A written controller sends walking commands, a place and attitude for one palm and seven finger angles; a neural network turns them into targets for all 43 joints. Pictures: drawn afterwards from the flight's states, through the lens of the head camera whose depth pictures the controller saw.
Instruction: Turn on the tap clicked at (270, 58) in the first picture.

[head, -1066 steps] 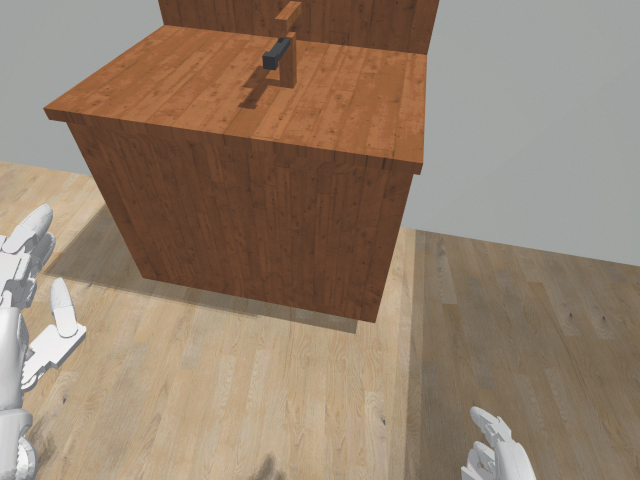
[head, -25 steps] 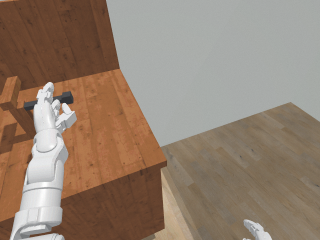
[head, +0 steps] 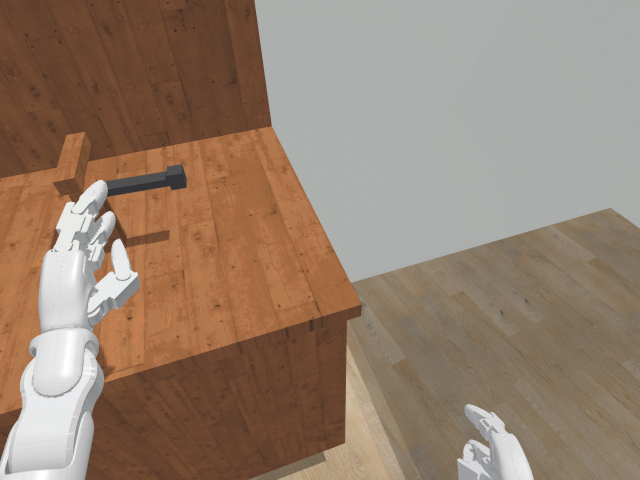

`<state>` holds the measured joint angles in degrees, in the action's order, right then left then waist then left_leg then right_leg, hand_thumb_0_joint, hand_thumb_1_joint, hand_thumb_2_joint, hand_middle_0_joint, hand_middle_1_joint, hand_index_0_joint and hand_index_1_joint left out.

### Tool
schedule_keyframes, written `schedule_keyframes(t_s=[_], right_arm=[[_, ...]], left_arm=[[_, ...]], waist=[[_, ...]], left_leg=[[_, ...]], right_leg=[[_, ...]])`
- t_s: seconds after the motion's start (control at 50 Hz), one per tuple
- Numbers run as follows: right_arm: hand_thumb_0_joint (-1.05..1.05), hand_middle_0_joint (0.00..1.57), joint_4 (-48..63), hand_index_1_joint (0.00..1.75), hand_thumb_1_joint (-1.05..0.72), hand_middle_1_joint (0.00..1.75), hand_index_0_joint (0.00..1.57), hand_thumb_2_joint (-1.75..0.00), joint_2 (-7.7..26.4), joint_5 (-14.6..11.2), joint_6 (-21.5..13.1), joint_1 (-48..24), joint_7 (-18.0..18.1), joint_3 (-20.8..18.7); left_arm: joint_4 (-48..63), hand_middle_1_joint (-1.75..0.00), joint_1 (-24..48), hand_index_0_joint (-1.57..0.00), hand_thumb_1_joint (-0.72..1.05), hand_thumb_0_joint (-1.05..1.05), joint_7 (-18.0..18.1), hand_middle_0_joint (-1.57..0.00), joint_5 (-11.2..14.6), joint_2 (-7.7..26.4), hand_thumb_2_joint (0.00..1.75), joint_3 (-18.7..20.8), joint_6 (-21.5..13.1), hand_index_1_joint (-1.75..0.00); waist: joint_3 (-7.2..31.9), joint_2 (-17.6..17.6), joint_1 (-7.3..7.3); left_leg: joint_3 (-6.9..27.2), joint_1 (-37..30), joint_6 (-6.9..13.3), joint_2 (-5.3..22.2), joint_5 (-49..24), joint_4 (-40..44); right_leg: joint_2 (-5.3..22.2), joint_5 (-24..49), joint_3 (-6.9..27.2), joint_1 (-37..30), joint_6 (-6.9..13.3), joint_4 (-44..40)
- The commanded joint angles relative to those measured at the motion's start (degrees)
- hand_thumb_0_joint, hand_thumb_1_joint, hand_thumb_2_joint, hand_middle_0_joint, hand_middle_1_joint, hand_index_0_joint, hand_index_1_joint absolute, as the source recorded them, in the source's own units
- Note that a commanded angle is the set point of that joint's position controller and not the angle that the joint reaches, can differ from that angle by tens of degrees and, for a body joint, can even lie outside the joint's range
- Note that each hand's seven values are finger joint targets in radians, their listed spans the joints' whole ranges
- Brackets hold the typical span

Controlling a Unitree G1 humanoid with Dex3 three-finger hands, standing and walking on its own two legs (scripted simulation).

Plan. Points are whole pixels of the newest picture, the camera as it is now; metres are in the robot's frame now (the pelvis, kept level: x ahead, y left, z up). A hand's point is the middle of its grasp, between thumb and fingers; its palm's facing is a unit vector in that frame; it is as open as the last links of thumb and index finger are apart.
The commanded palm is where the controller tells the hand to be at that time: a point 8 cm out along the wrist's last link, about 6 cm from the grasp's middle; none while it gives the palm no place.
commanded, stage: draw the hand back beside the body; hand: left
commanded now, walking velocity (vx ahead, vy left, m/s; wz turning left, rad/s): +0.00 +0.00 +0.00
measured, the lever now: (176, 177) +0.52 +0.28 +0.12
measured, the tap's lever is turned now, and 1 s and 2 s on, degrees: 86 86 86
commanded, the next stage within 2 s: step back with the hand held close in 0.68 s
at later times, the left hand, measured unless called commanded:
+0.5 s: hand (67, 353) +0.19 +0.26 +0.15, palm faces +0.43 -0.83 -0.36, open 7.5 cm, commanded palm +0.16 +0.30 +0.16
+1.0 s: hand (78, 355) +0.19 +0.25 +0.15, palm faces +0.40 -0.81 -0.42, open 7.5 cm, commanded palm +0.14 +0.29 +0.17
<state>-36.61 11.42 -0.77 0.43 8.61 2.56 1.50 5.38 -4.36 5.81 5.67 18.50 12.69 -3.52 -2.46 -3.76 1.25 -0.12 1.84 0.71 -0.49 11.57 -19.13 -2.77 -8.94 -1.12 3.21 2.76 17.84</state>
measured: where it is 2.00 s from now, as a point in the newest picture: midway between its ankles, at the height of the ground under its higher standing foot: outside the picture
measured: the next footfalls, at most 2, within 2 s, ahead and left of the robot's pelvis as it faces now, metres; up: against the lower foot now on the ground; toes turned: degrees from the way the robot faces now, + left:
right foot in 1.62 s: -0.10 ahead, -0.09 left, +0.00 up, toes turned +9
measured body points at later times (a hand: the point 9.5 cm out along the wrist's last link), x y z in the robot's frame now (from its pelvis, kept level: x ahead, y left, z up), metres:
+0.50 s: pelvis +0.00 +0.01 +0.00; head -0.02 -0.01 +0.45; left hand +0.16 +0.30 +0.17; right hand +0.20 -0.21 -0.09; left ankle -0.01 +0.11 -0.75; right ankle +0.02 -0.09 -0.75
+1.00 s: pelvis -0.01 +0.00 +0.00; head -0.01 -0.03 +0.44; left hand +0.16 +0.29 +0.18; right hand +0.18 -0.23 -0.09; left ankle -0.01 +0.11 -0.75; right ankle +0.02 -0.09 -0.75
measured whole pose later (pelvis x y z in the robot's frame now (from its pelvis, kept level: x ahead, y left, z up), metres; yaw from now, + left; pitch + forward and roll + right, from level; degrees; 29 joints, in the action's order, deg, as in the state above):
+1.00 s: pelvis -0.01 +0.00 +0.00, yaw +2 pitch -2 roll -1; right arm -33.8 14.0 -0.7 0.2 8.9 3.0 -0.8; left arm 22.3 -25.9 6.3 3.6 19.9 17.4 -6.8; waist -1.6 -4.7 1.5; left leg 1.4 9.9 0.8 -0.8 12.4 -24.7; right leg -2.4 -9.4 -2.8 10.0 2.4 21.6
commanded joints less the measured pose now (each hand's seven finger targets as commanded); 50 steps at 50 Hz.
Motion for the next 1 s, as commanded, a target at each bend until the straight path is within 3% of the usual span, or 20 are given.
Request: schedule_keyframes(t_s=[0.0, 0.08, 0.14, 0.16, 0.24, 0.26, 0.32, 0.38, 0.4, 0.46, 0.54, 0.56, 0.66, 0.72, 0.78, 0.8, 0.82, 0.84, 0.88, 0.98], right_arm=[[0.00, 0.20, 8.49, 0.30, -0.90, 0.30, 0.20, -0.90, 6.87, 0.35, -3.34, -8.06, 0.10, -3.06], [0.00, 0.20, 7.98, 0.30, -0.90, 0.30, 0.20, -0.90, 7.51, 0.28, -4.25, -7.46, 0.11, -3.51], [0.00, 0.20, 7.73, 0.30, -0.90, 0.30, 0.20, -0.90, 7.75, 0.32, -4.60, -7.59, 0.27, -3.91], [0.00, 0.20, 7.68, 0.30, -0.90, 0.30, 0.20, -0.90, 7.86, 0.34, -4.82, -7.58, 0.35, -3.99], [0.00, 0.20, 7.99, 0.30, -0.90, 0.30, 0.20, -0.90, 7.58, 0.80, -5.65, -7.12, 0.30, -3.99], [0.00, 0.20, 7.97, 0.30, -0.90, 0.30, 0.20, -0.90, 7.79, 0.78, -5.75, -7.14, 0.30, -3.98], [0.00, 0.20, 8.52, 0.30, -0.90, 0.30, 0.20, -0.90, 7.37, 0.91, -6.00, -6.83, 0.18, -3.95], [0.00, 0.20, 8.65, 0.30, -0.90, 0.30, 0.20, -0.90, 7.34, 0.86, -6.12, -6.36, -0.01, -3.92], [0.00, 0.20, 8.59, 0.30, -0.90, 0.30, 0.20, -0.90, 7.39, 0.88, -6.15, -6.43, 0.03, -4.00], [0.00, 0.20, 8.06, 0.30, -0.90, 0.30, 0.20, -0.90, 7.57, 0.69, -6.31, -6.62, 0.42, -4.15], [0.00, 0.20, 7.95, 0.30, -0.90, 0.30, 0.20, -0.90, 7.51, 0.68, -6.57, -6.60, 0.85, -4.06], [0.00, 0.20, 7.89, 0.30, -0.90, 0.30, 0.20, -0.90, 7.55, 0.58, -6.64, -6.87, 0.88, -3.98], [0.00, 0.20, 8.10, 0.30, -0.90, 0.30, 0.20, -0.90, 7.60, 0.94, -7.08, -6.59, 0.84, -3.86], [0.00, 0.20, 8.23, 0.30, -0.90, 0.30, 0.20, -0.90, 7.32, 1.02, -6.79, -6.70, 0.72, -3.84], [0.00, 0.20, 8.42, 0.30, -0.90, 0.30, 0.20, -0.90, 7.07, 0.83, -6.66, -7.19, 0.60, -3.73], [0.00, 0.20, 11.08, 0.30, -0.90, 0.30, 0.20, -0.90, 7.72, 0.17, -5.78, -7.05, 0.82, -3.63], [0.00, 0.20, 9.51, 0.30, -0.90, 0.30, 0.20, -0.90, 6.91, 0.43, -5.06, -6.62, 0.97, -3.50], [0.00, 0.20, 9.80, 0.30, -0.90, 0.30, 0.20, -0.90, 6.93, 0.51, -4.49, -6.48, 0.77, -3.67], [0.00, 0.20, 10.82, 0.30, -0.90, 0.30, 0.20, -0.90, 7.35, 0.48, -3.61, -5.93, 0.74, -4.14], [0.00, 0.20, 12.80, 0.30, -0.90, 0.30, 0.20, -0.90, 7.85, 0.09, -1.70, -5.28, 1.02, -4.76]], left_arm=[[17.61, -0.27, 9.00, -0.19, 0.90, 0.00, 1.00, -0.19, -0.08, 10.11, 0.90, 5.20, -4.58, -0.27], [17.91, -0.29, 4.14, -0.19, 0.90, 0.00, 0.86, -0.19, -0.33, 7.90, 0.90, 3.16, -4.71, -0.29], [19.54, -0.29, 1.69, -0.20, 0.90, 0.00, 1.09, -0.20, -0.55, 8.92, 0.90, 4.41, -5.29, -0.29], [21.67, -0.30, 1.49, -0.20, 0.90, 0.00, 1.21, -0.20, -0.74, 10.00, 0.90, 5.31, -5.69, -0.30], [25.66, -0.30, -4.58, -0.20, 0.90, 0.00, 1.97, -0.20, -1.08, 11.34, 0.90, 7.84, -6.48, -0.30], [26.79, -0.30, -5.69, -0.20, 0.90, 0.00, 2.08, -0.20, -1.27, 12.09, 0.90, 8.54, -6.41, -0.30], [27.41, -0.30, -12.37, -0.20, 0.90, 0.00, 2.15, -0.20, -0.90, 10.77, 0.90, 8.79, -5.99, -0.30], [28.91, -0.30, -16.61, -0.20, 0.90, 0.00, 2.00, -0.20, -0.87, 10.10, 0.90, 8.92, -5.52, -0.30], [28.99, -0.30, -15.48, -0.20, 0.90, 0.00, 1.98, -0.20, -0.89, 9.84, 0.90, 8.43, -5.56, -0.30], [27.94, -0.30, -11.66, -0.20, 0.90, 0.00, 1.90, -0.20, -1.07, 9.50, 0.90, 7.54, -5.35, -0.30], [26.69, -0.30, -10.24, -0.20, 0.90, 0.00, 2.31, -0.20, -1.29, 9.70, 0.90, 7.61, -5.44, -0.30], [27.46, -0.30, -9.33, -0.20, 0.90, 0.00, 2.28, -0.20, -1.45, 10.10, 0.90, 7.68, -5.54, -0.30], [28.55, -0.30, -12.42, -0.20, 0.90, 0.00, 2.65, -0.20, -1.26, 11.07, 0.90, 9.01, -5.53, -0.30], [27.29, -0.30, -14.63, -0.20, 0.90, 0.00, 2.43, -0.20, -0.96, 10.55, 0.90, 9.11, -5.28, -0.30], [29.53, -0.30, -12.25, -0.20, 0.90, 0.00, 2.11, -0.20, -1.02, 9.75, 0.90, 7.84, -5.48, -0.30], [32.81, -0.30, -6.59, -0.20, 0.90, 0.00, 2.43, -0.20, -1.21, 18.52, 0.90, 17.07, -7.33, -0.30], [26.81, -0.30, -12.97, -0.20, 0.90, 0.00, 1.70, -0.20, -1.50, 12.92, 0.90, 12.91, -7.29, -0.30], [25.34, -0.30, -15.79, -0.20, 0.90, 0.00, 1.43, -0.20, -1.72, 11.25, 0.90, 11.04, -6.82, -0.30], [26.52, -0.30, -17.25, -0.20, 0.90, 0.00, 1.25, -0.20, -2.14, 10.67, 0.90, 10.45, -6.82, -0.30], [29.20, -0.30, -22.11, -0.20, 0.90, 0.00, 1.72, -0.20, -1.95, 10.72, 0.90, 10.12, -6.18, -0.30]], waist=[[6.62, -0.07, 1.02], [4.09, 2.20, 0.55], [4.41, 3.95, 0.85], [5.18, 1.46, 0.94], [8.26, -0.35, 1.87], [7.16, -3.26, 1.82], [5.79, -0.64, 2.07], [3.81, -1.84, 1.84], [3.56, 0.49, 1.58], [1.20, 0.28, 0.65], [3.13, 1.94, 1.04], [3.13, -0.56, 1.00], [6.50, -0.79, 1.89], [5.38, 2.31, 2.03], [4.81, -0.32, 1.61], [1.41, 0.42, 1.20], [2.73, 2.37, 0.51], [3.12, 3.96, 0.38], [6.83, 1.54, 0.19], [12.03, 2.15, 0.06]], left_leg=[[1.09, 1.15, 0.49, 0.48, -9.59, 2.49], [1.45, 1.11, 0.62, 0.64, -6.77, 3.12], [1.48, 1.18, 0.90, 0.40, -5.60, 2.95], [1.84, 0.78, 0.63, 0.18, -5.46, 3.12], [2.38, 0.81, 0.02, 0.28, -9.18, 2.27], [2.43, 0.93, -0.29, 0.39, -9.03, 2.19], [2.31, 2.43, -0.31, 0.65, -10.07, 1.98], [2.62, 3.28, -0.77, 1.10, -10.50, 1.80], [2.50, 3.42, -0.51, 0.95, -10.01, 1.72], [2.32, 3.33, -0.03, 0.81, -6.71, 1.75], [2.54, 2.79, 0.34, 0.48, -5.68, 1.58], [2.85, 2.39, 0.09, 0.50, -5.21, 1.84], [2.80, 2.21, -0.16, 0.35, -9.00, 1.30], [2.36, 3.28, 0.19, 0.38, -9.68, 0.97], [1.91, 3.11, 0.29, 0.37, -9.31, 0.69], [4.37, 7.83, 1.84, 2.10, -8.09, -1.83], [5.04, 7.27, 1.76, 2.43, -9.31, -3.66], [5.07, 6.56, 1.63, 2.72, -10.45, -4.57], [4.77, 5.87, 1.32, 3.41, -14.71, -5.13], [4.71, 6.70, 1.08, 4.32, -17.18, -5.80]], right_leg=[[1.96, 6.70, 0.78, -2.78, -0.76, -2.22], [1.95, 2.79, 0.55, -0.59, -0.96, -2.91], [1.93, 1.40, 0.54, -0.60, -1.10, -3.10], [1.87, 1.23, 0.61, -0.94, -0.93, -3.04], [2.15, 4.48, 0.37, -3.76, -0.64, -1.68], [2.11, 4.23, 0.56, -3.19, -0.57, -1.95], [2.23, 5.35, 0.22, -3.45, -0.61, -1.48], [2.26, 5.11, 0.14, -2.32, -0.60, -1.34], [2.17, 5.06, 0.08, -1.89, -0.66, -1.35], [2.10, 2.26, 0.24, 0.88, -0.83, -2.13], [2.26, 1.17, 0.14, 0.34, -0.87, -1.74], [2.18, 0.74, 0.23, 0.63, -0.77, -1.71], [2.43, 4.32, 0.21, -2.41, -0.65, -0.93], [2.62, 5.68, 0.19, -2.59, -0.75, -0.78], [2.98, 5.64, 0.43, -1.79, -0.87, -0.99], [5.75, 8.42, 5.25, 3.26, -1.58, -2.33], [7.90, 10.60, 5.25, 3.91, -1.34, -1.82], [8.64, 11.91, 5.81, 5.27, -1.43, -1.94], [8.81, 14.80, 4.94, 4.29, -1.40, 0.53], [8.87, 14.36, 4.40, 4.25, -1.95, 3.07]])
